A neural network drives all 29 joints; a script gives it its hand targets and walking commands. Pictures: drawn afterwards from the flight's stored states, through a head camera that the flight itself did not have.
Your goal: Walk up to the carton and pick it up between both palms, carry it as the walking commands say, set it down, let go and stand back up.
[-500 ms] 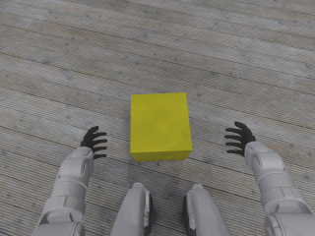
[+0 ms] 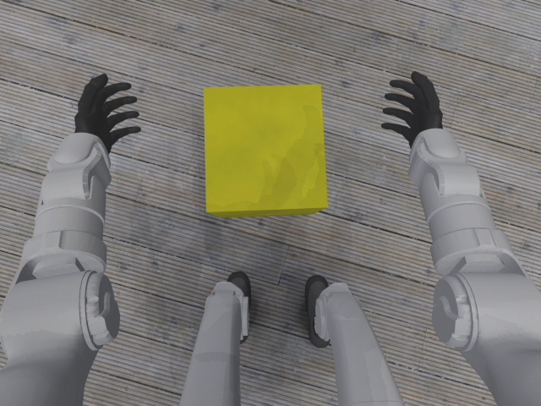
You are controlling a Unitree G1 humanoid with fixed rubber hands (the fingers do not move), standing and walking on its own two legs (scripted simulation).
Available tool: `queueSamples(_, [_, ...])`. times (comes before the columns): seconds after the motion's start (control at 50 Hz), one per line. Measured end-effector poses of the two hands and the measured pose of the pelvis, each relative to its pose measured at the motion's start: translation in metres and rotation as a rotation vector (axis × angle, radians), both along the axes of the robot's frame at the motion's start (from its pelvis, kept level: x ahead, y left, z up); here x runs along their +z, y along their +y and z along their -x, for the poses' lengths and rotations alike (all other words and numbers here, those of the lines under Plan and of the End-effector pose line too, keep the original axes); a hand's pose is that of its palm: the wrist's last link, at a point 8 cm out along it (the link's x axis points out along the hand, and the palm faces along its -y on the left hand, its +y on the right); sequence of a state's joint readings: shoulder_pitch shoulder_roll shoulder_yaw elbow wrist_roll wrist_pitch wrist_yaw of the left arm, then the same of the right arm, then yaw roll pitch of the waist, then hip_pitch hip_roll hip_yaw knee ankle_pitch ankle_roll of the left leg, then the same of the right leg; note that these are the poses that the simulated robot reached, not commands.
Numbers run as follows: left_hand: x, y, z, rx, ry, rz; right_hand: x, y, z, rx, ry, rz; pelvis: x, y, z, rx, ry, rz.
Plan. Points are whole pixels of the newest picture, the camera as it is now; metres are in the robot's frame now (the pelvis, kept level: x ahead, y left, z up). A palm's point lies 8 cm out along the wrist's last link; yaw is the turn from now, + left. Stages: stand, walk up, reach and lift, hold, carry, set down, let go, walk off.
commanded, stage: reach and lift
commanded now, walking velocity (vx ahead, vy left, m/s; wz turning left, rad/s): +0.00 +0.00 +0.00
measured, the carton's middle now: (264, 158) +0.53 +0.03 -0.54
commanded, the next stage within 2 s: none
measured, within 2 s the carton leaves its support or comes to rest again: neither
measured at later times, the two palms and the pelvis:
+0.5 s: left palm (114, 123) +0.50 +0.27 -0.16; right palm (403, 123) +0.50 -0.19 -0.16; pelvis +0.00 +0.01 -0.05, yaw -1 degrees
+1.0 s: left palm (152, 148) +0.50 +0.26 -0.32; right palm (369, 147) +0.51 -0.18 -0.32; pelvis -0.03 +0.00 -0.19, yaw -2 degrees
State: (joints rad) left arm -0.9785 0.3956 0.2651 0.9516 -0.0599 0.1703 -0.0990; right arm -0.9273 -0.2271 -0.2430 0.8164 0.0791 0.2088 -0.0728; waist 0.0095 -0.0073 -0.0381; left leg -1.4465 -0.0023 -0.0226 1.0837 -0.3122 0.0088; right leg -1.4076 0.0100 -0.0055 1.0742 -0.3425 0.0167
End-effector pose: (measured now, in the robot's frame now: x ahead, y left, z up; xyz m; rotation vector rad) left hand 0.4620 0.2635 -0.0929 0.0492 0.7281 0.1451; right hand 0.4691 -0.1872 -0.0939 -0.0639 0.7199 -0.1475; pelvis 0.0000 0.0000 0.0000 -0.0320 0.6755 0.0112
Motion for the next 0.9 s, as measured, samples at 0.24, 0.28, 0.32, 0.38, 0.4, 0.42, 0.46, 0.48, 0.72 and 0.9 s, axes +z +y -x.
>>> queueSamples(0.24, [-0.009, 0.004, -0.05, -0.008, -0.093, 0.003, -0.015, 0.002, -0.04, 0.008, -0.073, -0.012, -0.007, 0.009, -0.006, -0.013, 0.132, 0.003])
queueSamples(0.28, [-0.013, 0.004, -0.049, -0.011, -0.09, 0.002, -0.019, 0.001, -0.039, 0.008, -0.073, -0.015, -0.008, 0.01, -0.007, -0.015, 0.146, 0.003])
queueSamples(0.32, [-0.018, 0.004, -0.047, -0.011, -0.082, 0.001, -0.025, 0.0, -0.036, 0.005, -0.069, -0.018, -0.01, 0.011, -0.007, -0.017, 0.157, 0.002])
queueSamples(0.38, [-0.03, 0.005, -0.041, -0.008, -0.066, 0.001, -0.035, -0.001, -0.032, 0.0, -0.059, -0.023, -0.016, 0.011, -0.007, -0.019, 0.173, 0.0])
queueSamples(0.4, [-0.034, 0.005, -0.04, -0.007, -0.061, 0.002, -0.04, -0.002, -0.032, -0.002, -0.055, -0.025, -0.02, 0.011, -0.006, -0.02, 0.178, 0.0])
queueSamples(0.42, [-0.039, 0.005, -0.039, -0.004, -0.057, 0.003, -0.045, -0.002, -0.031, -0.003, -0.051, -0.026, -0.024, 0.011, -0.005, -0.021, 0.183, -0.001])
queueSamples(0.46, [-0.05, 0.005, -0.038, 0.0, -0.053, 0.004, -0.055, -0.002, -0.032, -0.004, -0.046, -0.027, -0.034, 0.01, -0.003, -0.021, 0.191, -0.001])
queueSamples(0.48, [-0.056, 0.005, -0.038, 0.002, -0.053, 0.004, -0.061, -0.002, -0.033, -0.005, -0.045, -0.027, -0.04, 0.009, -0.002, -0.021, 0.195, -0.001])
queueSamples(0.72, [-0.143, 0.0, -0.04, 0.013, -0.063, -0.01, -0.142, -0.001, -0.041, -0.002, -0.053, -0.005, -0.116, 0.002, 0.014, -0.025, 0.201, 0.002])
queueSamples(0.9, [-0.194, 0.0, -0.041, 0.012, -0.061, -0.019, -0.196, 0.002, -0.04, -0.001, -0.046, 0.002, -0.165, -0.001, 0.022, -0.027, 0.179, 0.002])
